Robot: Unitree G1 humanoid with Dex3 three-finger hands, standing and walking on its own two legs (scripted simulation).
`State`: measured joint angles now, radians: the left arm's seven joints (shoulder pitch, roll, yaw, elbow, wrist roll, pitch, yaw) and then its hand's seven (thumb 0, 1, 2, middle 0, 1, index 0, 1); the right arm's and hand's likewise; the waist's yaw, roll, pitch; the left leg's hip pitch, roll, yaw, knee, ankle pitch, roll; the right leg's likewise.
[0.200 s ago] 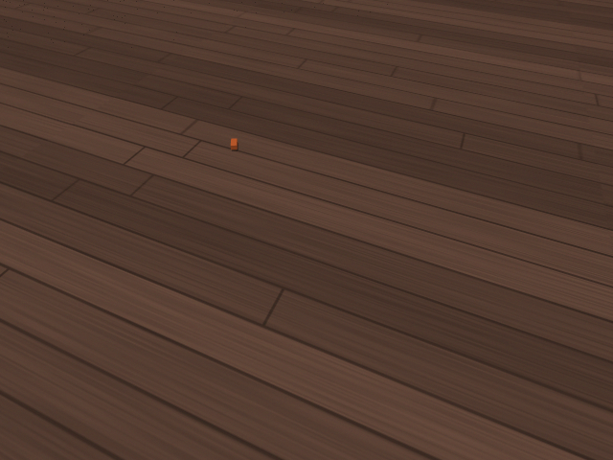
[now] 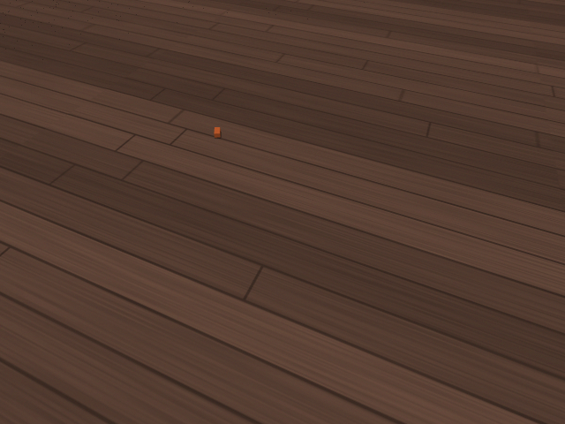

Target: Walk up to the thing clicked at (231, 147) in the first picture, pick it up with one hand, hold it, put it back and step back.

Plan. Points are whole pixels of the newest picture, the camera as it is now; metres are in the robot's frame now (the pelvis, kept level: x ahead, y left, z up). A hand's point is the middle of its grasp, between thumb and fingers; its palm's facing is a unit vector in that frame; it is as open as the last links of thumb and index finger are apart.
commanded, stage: stand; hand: left
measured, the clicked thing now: (217, 132) +1.85 +0.36 -0.77
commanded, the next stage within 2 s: walk up in 0.92 s
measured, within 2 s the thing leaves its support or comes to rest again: neither
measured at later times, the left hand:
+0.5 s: hand out of the picture +0.08 +0.25 -0.16, palm faces -0.01 -0.94 -0.34, open 7.4 cm
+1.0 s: hand out of the picture +0.07 +0.26 -0.15, palm faces -0.07 -0.93 -0.36, open 7.4 cm
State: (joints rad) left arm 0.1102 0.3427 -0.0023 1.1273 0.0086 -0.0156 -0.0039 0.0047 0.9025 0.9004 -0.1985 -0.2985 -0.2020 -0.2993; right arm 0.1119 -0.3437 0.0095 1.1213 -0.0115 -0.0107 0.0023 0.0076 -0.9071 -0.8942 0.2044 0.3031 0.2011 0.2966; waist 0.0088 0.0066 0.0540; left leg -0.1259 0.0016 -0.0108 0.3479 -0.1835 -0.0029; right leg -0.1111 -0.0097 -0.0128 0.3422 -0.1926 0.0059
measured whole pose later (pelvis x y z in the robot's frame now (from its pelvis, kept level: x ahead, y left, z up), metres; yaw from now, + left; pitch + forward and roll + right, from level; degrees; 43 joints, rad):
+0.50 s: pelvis +0.00 +0.00 +0.00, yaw +0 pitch -2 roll +0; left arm 0.11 0.35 0.00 1.12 0.01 -0.02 0.00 0.00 0.90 0.90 -0.20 -0.30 -0.20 -0.30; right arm 0.11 -0.35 0.01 1.12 -0.01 -0.01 0.00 0.01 -0.91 -0.89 0.20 0.30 0.20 0.30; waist 0.01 0.00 0.05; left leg -0.12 0.00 -0.01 0.34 -0.19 0.00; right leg -0.10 -0.01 -0.02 0.33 -0.19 0.01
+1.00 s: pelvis +0.01 +0.01 -0.01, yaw -4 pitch +0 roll +0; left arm 0.21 0.35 0.02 1.07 0.01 -0.03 -0.03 0.00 0.90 0.90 -0.20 -0.30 -0.20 -0.30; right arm 0.10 -0.39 -0.04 1.02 -0.05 0.00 0.08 0.01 -0.91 -0.89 0.21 0.30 0.20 0.30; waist 0.01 0.04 0.02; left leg -0.22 0.00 0.00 0.57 -0.43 0.04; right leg -0.19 0.01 0.05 0.45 -0.27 -0.01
